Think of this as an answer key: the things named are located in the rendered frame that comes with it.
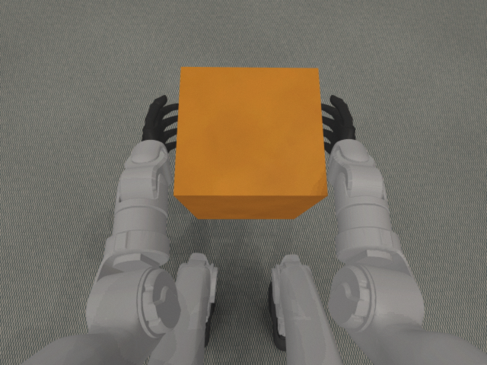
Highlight right robot shin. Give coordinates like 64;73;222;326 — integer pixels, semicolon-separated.
275;255;314;335

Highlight robot left forearm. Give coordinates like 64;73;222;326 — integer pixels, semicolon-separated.
86;140;173;324

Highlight robot right hand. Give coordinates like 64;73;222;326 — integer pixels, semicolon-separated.
321;95;356;155

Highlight right robot upper arm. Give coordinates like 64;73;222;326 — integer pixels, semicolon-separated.
328;263;487;365

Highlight robot right forearm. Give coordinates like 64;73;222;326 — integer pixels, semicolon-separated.
327;139;424;318

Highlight left robot upper arm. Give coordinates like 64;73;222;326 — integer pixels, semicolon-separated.
20;267;181;365

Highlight robot right thigh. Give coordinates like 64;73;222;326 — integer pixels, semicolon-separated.
272;261;343;365

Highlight carton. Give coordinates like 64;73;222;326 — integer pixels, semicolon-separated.
173;67;328;219

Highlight robot left hand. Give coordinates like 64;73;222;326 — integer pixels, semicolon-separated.
142;95;179;153

